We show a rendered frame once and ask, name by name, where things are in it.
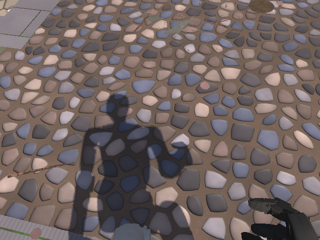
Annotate right robot hand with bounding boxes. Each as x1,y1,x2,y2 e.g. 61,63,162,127
241,197,319,240

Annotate robot left thigh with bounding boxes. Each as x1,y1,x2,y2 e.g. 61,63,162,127
112,223,151,240

